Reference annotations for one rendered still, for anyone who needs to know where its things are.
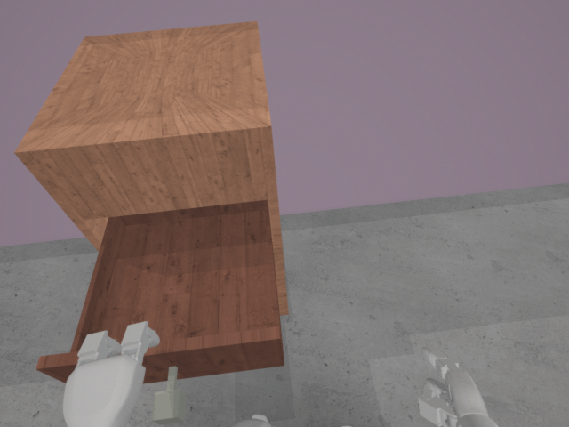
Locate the cabinet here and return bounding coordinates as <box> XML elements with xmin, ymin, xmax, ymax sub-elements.
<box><xmin>14</xmin><ymin>21</ymin><xmax>289</xmax><ymax>316</ymax></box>

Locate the handle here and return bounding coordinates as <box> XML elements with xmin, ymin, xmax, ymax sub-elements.
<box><xmin>151</xmin><ymin>366</ymin><xmax>186</xmax><ymax>425</ymax></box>

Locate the robot left hand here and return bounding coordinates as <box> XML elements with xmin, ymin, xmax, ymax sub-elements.
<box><xmin>63</xmin><ymin>321</ymin><xmax>160</xmax><ymax>427</ymax></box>

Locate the robot right hand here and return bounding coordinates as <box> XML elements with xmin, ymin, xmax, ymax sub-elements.
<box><xmin>418</xmin><ymin>347</ymin><xmax>489</xmax><ymax>427</ymax></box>

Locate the drawer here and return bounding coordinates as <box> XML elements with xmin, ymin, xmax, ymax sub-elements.
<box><xmin>36</xmin><ymin>200</ymin><xmax>285</xmax><ymax>383</ymax></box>

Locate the robot left shin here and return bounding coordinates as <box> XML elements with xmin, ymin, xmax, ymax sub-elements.
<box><xmin>252</xmin><ymin>415</ymin><xmax>268</xmax><ymax>423</ymax></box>

